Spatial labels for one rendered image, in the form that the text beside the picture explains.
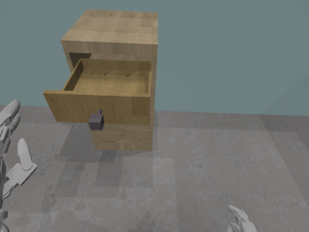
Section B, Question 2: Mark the robot left hand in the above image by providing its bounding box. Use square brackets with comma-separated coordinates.
[0, 100, 37, 210]

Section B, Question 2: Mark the handle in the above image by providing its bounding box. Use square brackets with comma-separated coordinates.
[88, 109, 104, 131]

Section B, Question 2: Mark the robot left forearm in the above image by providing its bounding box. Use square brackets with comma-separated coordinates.
[0, 209, 10, 232]

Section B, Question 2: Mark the drawer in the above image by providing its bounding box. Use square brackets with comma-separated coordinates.
[43, 58, 152, 126]

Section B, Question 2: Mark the cabinet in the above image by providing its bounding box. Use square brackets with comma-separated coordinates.
[61, 9, 158, 152]

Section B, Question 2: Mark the robot right hand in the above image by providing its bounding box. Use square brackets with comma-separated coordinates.
[227, 205, 258, 232]

